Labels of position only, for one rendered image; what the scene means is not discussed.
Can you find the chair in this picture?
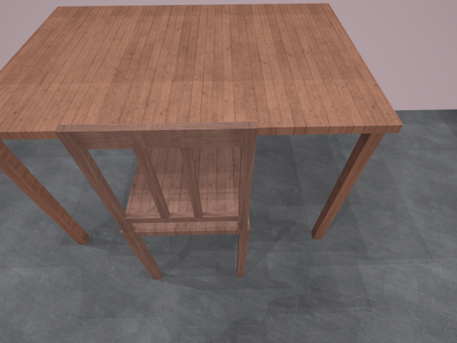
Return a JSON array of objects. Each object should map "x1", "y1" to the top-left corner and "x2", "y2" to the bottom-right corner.
[{"x1": 55, "y1": 121, "x2": 258, "y2": 279}]

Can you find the table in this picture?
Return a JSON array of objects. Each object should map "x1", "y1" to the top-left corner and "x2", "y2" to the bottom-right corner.
[{"x1": 0, "y1": 3, "x2": 403, "y2": 244}]

